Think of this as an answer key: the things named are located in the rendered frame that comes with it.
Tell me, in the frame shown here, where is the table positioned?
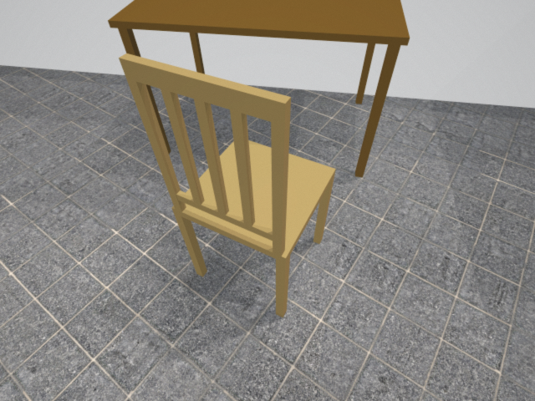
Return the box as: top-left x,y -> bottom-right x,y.
108,0 -> 410,177

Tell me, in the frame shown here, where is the chair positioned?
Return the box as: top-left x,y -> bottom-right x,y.
119,53 -> 336,317

